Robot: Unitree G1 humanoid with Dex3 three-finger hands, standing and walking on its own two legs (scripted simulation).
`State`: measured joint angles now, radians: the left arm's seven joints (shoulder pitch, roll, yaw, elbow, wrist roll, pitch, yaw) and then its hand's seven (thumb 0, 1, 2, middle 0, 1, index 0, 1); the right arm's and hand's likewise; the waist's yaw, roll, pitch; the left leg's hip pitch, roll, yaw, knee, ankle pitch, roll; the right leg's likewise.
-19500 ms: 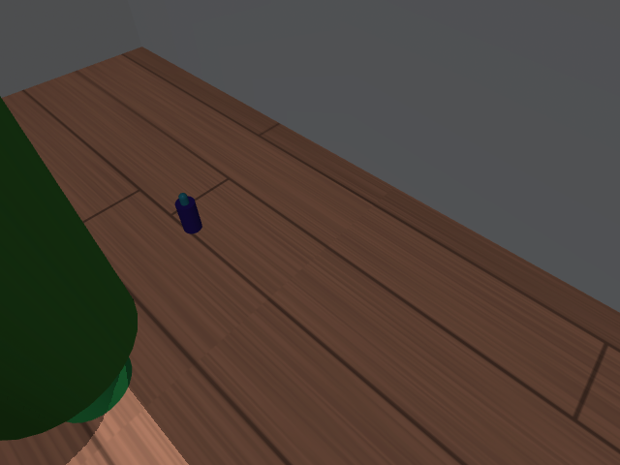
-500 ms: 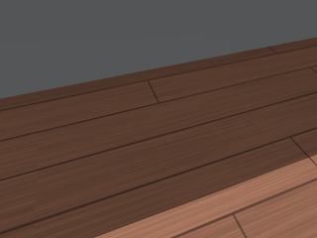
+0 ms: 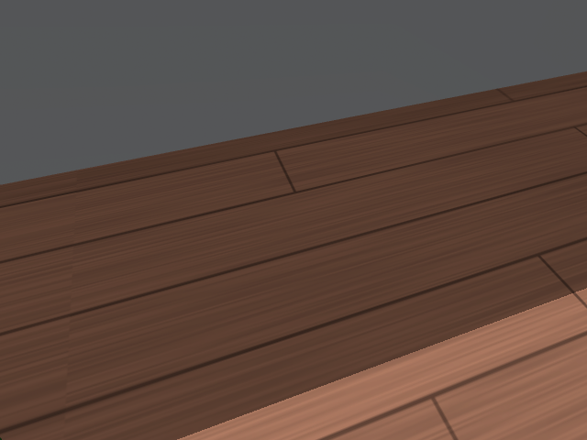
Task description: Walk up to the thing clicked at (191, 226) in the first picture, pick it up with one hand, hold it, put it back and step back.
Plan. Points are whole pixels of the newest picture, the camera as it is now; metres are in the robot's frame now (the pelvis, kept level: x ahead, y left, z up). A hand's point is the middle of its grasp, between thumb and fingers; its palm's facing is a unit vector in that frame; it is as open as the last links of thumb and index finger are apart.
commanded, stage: stand
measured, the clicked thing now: out of the picture +0.56 +1.28 -0.68
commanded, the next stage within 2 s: walk up in 0.20 s
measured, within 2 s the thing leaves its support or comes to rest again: neither
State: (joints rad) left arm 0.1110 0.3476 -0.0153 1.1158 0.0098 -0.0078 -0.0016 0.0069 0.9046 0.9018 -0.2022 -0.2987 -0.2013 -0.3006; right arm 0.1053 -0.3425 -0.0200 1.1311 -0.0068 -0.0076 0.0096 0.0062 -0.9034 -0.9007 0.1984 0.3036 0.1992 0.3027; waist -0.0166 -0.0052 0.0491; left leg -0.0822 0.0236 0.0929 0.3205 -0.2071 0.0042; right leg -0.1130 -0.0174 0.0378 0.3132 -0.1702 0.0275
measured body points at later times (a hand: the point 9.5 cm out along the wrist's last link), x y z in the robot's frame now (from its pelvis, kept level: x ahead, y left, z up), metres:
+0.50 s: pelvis +0.06 -0.05 -0.02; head +0.06 -0.07 +0.43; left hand +0.15 +0.30 -0.11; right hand +0.07 -0.39 -0.15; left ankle -0.02 +0.10 -0.74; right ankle +0.12 -0.18 -0.75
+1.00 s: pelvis +0.28 -0.02 -0.02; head +0.30 +0.00 +0.43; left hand +0.34 +0.30 -0.15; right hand +0.36 -0.35 -0.11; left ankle +0.33 +0.10 -0.75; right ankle +0.18 -0.16 -0.67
